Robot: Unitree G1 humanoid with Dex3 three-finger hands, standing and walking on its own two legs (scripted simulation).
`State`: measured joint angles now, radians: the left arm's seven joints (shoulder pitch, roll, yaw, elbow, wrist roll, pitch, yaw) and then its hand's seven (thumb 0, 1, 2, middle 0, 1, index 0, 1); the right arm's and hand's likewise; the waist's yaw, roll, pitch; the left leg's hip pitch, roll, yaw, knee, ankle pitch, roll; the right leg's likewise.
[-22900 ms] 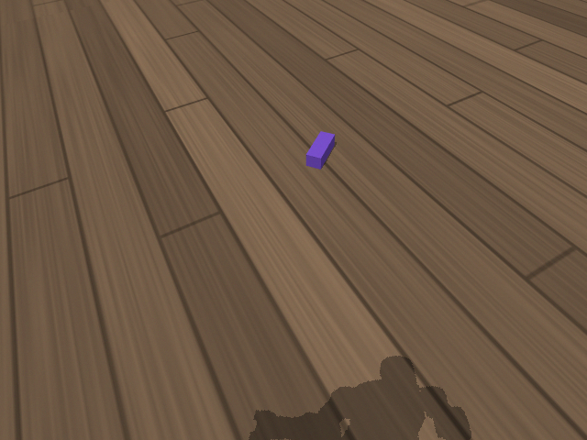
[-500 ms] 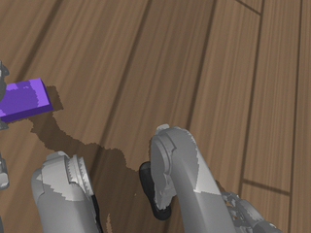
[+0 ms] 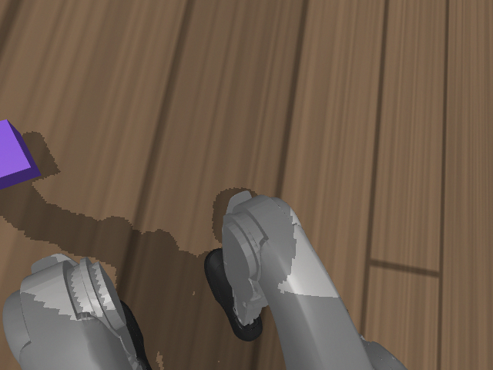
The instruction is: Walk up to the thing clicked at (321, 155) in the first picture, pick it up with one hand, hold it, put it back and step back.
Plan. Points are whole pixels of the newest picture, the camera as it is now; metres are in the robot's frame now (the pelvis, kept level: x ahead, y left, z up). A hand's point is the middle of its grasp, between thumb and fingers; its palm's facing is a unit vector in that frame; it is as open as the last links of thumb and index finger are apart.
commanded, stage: close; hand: left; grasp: from above
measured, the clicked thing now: out of the picture +0.46 +0.33 -0.27
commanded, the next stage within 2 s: settle in 1.68 s
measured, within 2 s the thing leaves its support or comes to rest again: neither
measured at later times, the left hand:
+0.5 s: hand out of the picture +0.45 +0.33 -0.24, palm faces -0.42 -0.15 -0.89, open 12.4 cm
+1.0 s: hand out of the picture +0.45 +0.33 -0.24, palm faces -0.42 -0.15 -0.89, open 11.4 cm
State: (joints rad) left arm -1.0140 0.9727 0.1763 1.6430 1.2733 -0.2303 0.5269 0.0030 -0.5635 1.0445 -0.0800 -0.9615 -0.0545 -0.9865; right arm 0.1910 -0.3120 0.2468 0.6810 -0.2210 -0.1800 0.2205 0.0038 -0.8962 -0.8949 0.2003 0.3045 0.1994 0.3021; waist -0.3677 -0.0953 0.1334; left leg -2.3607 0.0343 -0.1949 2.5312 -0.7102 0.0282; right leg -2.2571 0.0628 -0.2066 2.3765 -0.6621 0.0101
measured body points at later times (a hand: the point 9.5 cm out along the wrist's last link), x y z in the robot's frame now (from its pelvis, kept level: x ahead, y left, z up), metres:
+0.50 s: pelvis +0.00 +0.00 +0.00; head +0.27 +0.12 +0.33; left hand +0.47 +0.33 -0.19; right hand +0.05 -0.25 -0.06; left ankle +0.07 +0.12 -0.27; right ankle +0.11 -0.10 -0.27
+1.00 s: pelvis +0.00 +0.00 +0.00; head +0.27 +0.12 +0.33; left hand +0.47 +0.33 -0.19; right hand +0.04 -0.25 -0.05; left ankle +0.07 +0.12 -0.27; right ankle +0.11 -0.10 -0.27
